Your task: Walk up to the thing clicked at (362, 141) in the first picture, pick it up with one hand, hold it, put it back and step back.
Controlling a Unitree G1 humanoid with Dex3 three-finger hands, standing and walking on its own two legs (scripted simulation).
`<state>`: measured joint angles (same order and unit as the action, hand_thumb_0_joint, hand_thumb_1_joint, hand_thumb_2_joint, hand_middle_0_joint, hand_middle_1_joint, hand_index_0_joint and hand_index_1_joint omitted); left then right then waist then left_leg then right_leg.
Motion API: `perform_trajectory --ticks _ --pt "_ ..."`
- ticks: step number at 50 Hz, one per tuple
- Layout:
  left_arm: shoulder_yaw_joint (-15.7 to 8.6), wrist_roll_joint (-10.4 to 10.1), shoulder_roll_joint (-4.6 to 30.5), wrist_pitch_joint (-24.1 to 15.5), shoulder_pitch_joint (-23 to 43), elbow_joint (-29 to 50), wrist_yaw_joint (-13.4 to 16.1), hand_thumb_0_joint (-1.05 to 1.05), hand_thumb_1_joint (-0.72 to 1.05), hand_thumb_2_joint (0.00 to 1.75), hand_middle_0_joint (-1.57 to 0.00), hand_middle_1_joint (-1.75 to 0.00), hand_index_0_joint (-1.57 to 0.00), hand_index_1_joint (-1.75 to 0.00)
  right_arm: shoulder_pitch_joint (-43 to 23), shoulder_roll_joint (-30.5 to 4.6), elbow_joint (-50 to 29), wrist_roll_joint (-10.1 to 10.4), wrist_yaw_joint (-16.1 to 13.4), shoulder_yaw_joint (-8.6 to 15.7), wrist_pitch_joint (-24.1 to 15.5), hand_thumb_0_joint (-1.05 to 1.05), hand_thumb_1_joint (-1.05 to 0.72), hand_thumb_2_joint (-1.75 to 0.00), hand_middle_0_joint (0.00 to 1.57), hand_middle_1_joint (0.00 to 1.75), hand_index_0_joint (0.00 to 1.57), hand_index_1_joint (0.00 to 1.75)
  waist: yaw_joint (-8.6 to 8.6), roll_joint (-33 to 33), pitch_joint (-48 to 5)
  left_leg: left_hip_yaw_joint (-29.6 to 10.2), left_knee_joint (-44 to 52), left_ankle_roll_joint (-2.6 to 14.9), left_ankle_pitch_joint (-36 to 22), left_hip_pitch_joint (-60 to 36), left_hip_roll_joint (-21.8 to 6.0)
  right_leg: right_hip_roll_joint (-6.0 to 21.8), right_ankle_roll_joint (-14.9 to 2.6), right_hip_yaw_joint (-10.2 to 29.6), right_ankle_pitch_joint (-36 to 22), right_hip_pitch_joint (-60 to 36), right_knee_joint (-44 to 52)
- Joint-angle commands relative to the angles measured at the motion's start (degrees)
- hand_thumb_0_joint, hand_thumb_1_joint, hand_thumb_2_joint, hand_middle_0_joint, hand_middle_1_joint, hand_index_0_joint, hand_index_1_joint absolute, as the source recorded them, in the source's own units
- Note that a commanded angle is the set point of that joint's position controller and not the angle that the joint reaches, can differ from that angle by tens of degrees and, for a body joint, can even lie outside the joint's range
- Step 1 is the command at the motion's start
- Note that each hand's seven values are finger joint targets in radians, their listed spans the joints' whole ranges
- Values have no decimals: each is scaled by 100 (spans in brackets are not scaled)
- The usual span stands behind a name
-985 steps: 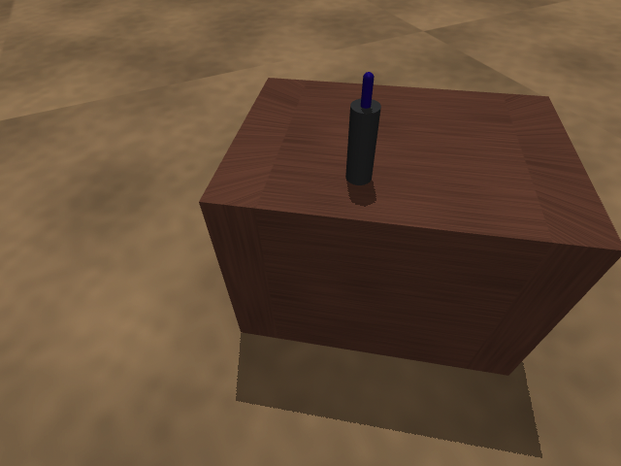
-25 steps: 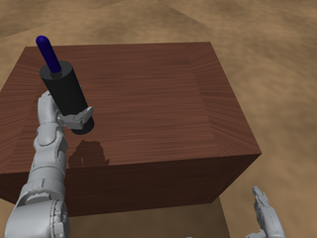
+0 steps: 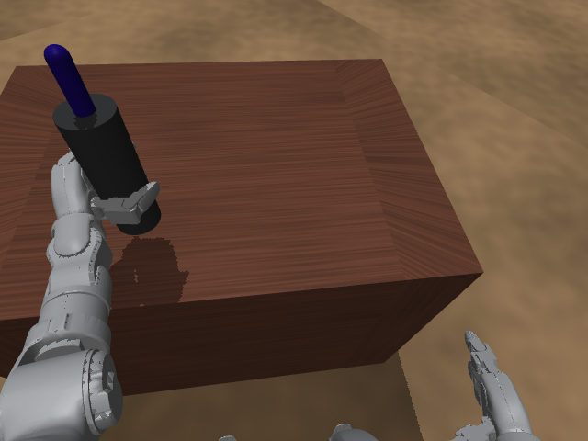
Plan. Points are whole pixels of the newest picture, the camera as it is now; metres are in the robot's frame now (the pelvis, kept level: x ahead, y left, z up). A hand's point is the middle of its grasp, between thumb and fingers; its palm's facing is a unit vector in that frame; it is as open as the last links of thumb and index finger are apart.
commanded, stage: lower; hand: left
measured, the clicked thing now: (106, 152) +0.48 +0.20 +0.13
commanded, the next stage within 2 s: loosen in 1.04 s
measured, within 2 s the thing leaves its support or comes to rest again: rests again in 0.76 s
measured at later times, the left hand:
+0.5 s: hand (135, 201) +0.49 +0.20 +0.02, palm faces +0.22 -0.98 -0.01, open 9.2 cm
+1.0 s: hand (141, 207) +0.49 +0.20 +0.00, palm faces +0.21 -0.98 -0.01, open 9.2 cm
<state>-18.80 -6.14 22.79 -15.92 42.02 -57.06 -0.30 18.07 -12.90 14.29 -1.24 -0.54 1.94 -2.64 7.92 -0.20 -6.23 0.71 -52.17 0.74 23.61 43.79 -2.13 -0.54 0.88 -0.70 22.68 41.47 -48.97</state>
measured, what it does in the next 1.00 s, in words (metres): stands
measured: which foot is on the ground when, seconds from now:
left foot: down 0.00-1.00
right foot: down 0.00-1.00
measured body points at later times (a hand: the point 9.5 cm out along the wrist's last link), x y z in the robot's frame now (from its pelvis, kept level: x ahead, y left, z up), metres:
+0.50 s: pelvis +0.00 +0.00 -0.02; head +0.11 +0.03 +0.41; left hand +0.47 +0.25 +0.03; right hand +0.15 -0.26 -0.04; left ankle +0.01 +0.11 -0.69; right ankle +0.01 -0.13 -0.69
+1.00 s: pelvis -0.01 -0.01 -0.04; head +0.12 +0.03 +0.39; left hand +0.47 +0.25 +0.01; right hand +0.15 -0.27 -0.05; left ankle +0.01 +0.11 -0.69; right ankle +0.01 -0.13 -0.69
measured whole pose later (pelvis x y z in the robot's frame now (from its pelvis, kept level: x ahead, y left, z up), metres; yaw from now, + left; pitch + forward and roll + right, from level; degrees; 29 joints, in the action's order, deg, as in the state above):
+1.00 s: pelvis -0.01 -0.01 -0.04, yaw +0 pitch +22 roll -3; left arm -24.0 -3.7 28.3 -25.6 45.6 -66.1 -2.5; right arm 20.6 -14.2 1.5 -3.0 1.8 0.2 0.4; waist 12.6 -0.8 -7.6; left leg -1.1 -64.5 0.0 27.6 59.3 -2.7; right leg -1.1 0.0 -2.2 27.1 56.6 -61.4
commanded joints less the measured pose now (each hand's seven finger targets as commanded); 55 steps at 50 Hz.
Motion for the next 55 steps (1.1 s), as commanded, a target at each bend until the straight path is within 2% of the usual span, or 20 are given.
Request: perform_trajectory --ticks 1,3,5,8,10,11,13,14,18,20,21,24,26,29,34,37,39,41,43,55 --pt "-234 -114 1358 -687 3164 1427 -64 0 14 122 -129 -137 -129 -138 -33 -708 -947 30 -36 354 -280 0 51 -6 5 5 5 5 32 682 -2551 -197 412 42 -2072 -1793 34 -72 -195 -61 -1821 -642 392" --pt "-324 -57 1478 -732 3020 1104 -51 0 15 122 -129 -136 -129 -138 -90 -915 -1089 1 -39 510 -293 0 52 -6 5 5 5 5 89 573 -2457 -209 401 50 -1802 -1609 34 -92 -202 -76 -1625 -515 376" --pt "-333 -34 1509 -832 3240 1291 -31 0 18 122 -127 -135 -128 -137 36 -848 -1027 -30 4 438 -263 0 53 -6 5 5 5 5 66 860 -2563 -223 345 16 -1744 -1681 29 -88 -235 -93 -1468 -321 289" --pt "-350 -9 1626 -927 3309 1379 -55 0 19 120 -128 -135 -128 -136 -62 -978 -1398 -28 6 537 -264 0 53 -6 5 5 5 5 132 901 -3011 -282 197 -8 -2094 -1938 -22 -116 -235 -119 -1636 -298 174" --pt "-312 5 1485 -968 3092 1019 -101 0 19 121 -127 -135 -128 -136 198 -922 -1115 -70 32 476 -219 0 52 -6 5 5 5 5 177 921 -2880 -329 80 -24 -2351 -1770 -49 -136 -243 -135 -1769 -99 60" --pt "-386 -15 1672 -1068 3369 1605 -114 0 19 120 -126 -134 -127 -135 131 -884 -1273 -63 50 404 -220 0 53 -6 5 5 5 5 134 1116 -3214 -325 36 -25 -2412 -1945 -44 -122 -246 -125 -1746 -102 14" --pt "-485 -42 1826 -1110 3411 1544 -94 0 20 122 -127 -135 -128 -137 70 -979 -1381 -63 34 488 -204 0 52 -6 5 5 5 5 100 1100 -3356 -356 -20 -39 -2541 -1988 -62 -131 -247 -153 -1791 -155 -44" --pt "-485 -30 1849 -1158 3542 1721 -93 0 20 122 -127 -136 -128 -137 70 -837 -1459 -66 50 353 -207 0 52 -6 5 5 5 5 137 1131 -3513 -337 -88 -25 -2581 -1940 -43 -112 -234 -130 -1934 -261 -81" --pt "-512 43 1850 -1208 3303 1275 -17 0 18 122 -126 -134 -126 -136 97 -931 -1419 -99 54 423 -140 0 51 -6 5 5 5 5 147 1131 -3146 -303 -138 -3 -2255 -1481 6 -101 -236 -93 -1817 -157 -174" --pt "-580 36 2002 -1310 3580 1579 -18 0 21 122 -126 -134 -127 -135 -21 -988 -1782 -102 44 462 -131 0 52 -6 5 5 5 5 227 1179 -3560 -304 -216 7 -2234 -1710 -5 -104 -222 -90 -1778 -170 -181" --pt "-485 60 1785 -1268 3329 1170 -30 0 22 124 -127 -136 -128 -137 158 -964 -1693 -111 48 451 -102 0 52 -6 5 5 5 5 265 1003 -3336 -316 -204 7 -2228 -1566 -10 -109 -227 -113 -1812 -149 -186" --pt "-517 89 1872 -1279 3084 931 -67 0 20 123 -128 -136 -128 -137 154 -1062 -1688 -110 69 501 -78 0 52 -6 5 5 5 5 257 1139 -3215 -341 -270 -8 -2323 -1482 -16 -113 -243 -123 -1793 30 -269" --pt "-494 82 1870 -1371 3479 1314 -101 0 21 125 -128 -137 -128 -138 232 -928 -1758 -131 104 357 -69 0 52 -6 5 5 5 5 300 1309 -3372 -354 -327 -28 -2362 -1555 -19 -121 -250 -135 -1754 123 -320" --pt "-499 112 1778 -1313 3092 729 -147 0 20 126 -129 -138 -129 -140 277 -978 -1813 -125 116 426 -50 0 52 -6 5 5 5 5 365 1114 -3194 -339 -390 3 -2279 -1347 -18 -121 -234 -125 -1779 179 -348" --pt "-640 106 2055 -1406 3372 1044 -174 0 21 127 -130 -139 -130 -140 201 -974 -1993 -112 137 391 -54 0 52 -6 5 5 5 5 330 1257 -3360 -315 -465 15 -2091 -1221 27 -109 -228 -88 -1692 165 -445" --pt "-569 128 1876 -1429 3236 847 -187 0 22 127 -129 -138 -129 -139 361 -1002 -2004 -165 151 381 -30 0 52 -6 5 5 5 5 394 1228 -3302 -354 -506 -12 -2189 -1198 2 -129 -244 -128 -1712 293 -495" --pt "-723 158 2245 -1469 3392 1076 -183 0 23 127 -131 -140 -131 -141 352 -1057 -1970 -147 146 460 -15 0 52 -6 5 5 5 5 309 1352 -3399 -361 -547 -26 -2294 -1316 2 -137 -246 -128 -1696 340 -542" --pt "-572 126 1869 -1450 3282 715 -247 0 23 128 -130 -140 -131 -141 200 -1032 -2350 -143 153 410 -33 0 52 -6 5 5 5 5 453 1136 -3449 -375 -571 -7 -2201 -1196 -4 -149 -245 -141 -1696 309 -562" --pt "-763 161 2271 -1512 3363 935 -223 0 22 128 -130 -139 -130 -140 456 -1010 -2018 -159 147 376 -18 0 52 -6 5 5 5 5 361 1277 -3340 -322 -590 10 -1997 -1042 36 -127 -231 -92 -1627 289 -575" --pt "-575 258 1910 -1494 2986 289 -236 0 23 129 -131 -141 -132 -142 406 -1004 -2293 -156 174 365 -6 0 53 -6 5 5 5 5 492 1064 -3073 -295 -740 63 -1794 -598 63 -134 -201 -73 -1619 492 -662"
